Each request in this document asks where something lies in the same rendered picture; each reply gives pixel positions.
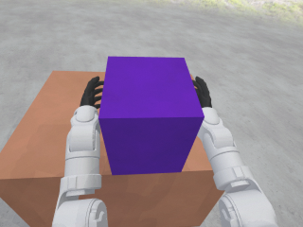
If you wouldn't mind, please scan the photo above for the robot left hand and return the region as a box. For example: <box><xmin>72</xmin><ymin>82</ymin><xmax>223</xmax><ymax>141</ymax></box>
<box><xmin>80</xmin><ymin>76</ymin><xmax>104</xmax><ymax>109</ymax></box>

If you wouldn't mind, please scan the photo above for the pedestal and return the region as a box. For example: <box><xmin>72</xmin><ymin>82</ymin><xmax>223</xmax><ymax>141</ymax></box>
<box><xmin>0</xmin><ymin>70</ymin><xmax>225</xmax><ymax>227</ymax></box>

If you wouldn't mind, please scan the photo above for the robot left forearm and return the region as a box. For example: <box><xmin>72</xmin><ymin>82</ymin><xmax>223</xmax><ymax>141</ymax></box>
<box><xmin>52</xmin><ymin>105</ymin><xmax>102</xmax><ymax>227</ymax></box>

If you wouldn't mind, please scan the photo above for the robot right forearm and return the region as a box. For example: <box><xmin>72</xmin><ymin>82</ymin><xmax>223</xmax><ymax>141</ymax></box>
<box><xmin>197</xmin><ymin>107</ymin><xmax>277</xmax><ymax>224</ymax></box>

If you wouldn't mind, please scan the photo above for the robot right hand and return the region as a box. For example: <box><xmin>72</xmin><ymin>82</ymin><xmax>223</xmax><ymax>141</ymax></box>
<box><xmin>192</xmin><ymin>77</ymin><xmax>212</xmax><ymax>108</ymax></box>

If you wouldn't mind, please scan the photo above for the robot right upper arm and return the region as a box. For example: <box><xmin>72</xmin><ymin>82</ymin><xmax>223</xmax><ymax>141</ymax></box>
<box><xmin>219</xmin><ymin>189</ymin><xmax>278</xmax><ymax>227</ymax></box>

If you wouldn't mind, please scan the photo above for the carton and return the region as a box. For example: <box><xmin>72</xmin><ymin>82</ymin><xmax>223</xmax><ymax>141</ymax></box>
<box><xmin>98</xmin><ymin>56</ymin><xmax>205</xmax><ymax>176</ymax></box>

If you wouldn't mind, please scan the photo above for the robot left upper arm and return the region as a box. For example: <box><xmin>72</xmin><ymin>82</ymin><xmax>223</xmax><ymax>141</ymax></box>
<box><xmin>52</xmin><ymin>198</ymin><xmax>108</xmax><ymax>227</ymax></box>

